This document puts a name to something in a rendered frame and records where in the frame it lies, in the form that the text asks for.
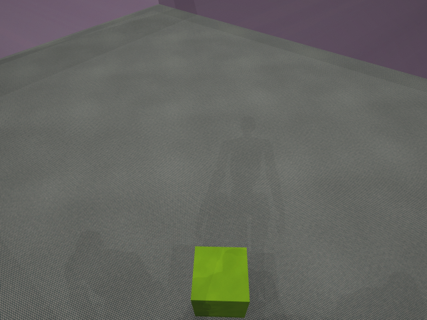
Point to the carton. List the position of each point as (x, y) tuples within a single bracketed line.
[(220, 285)]

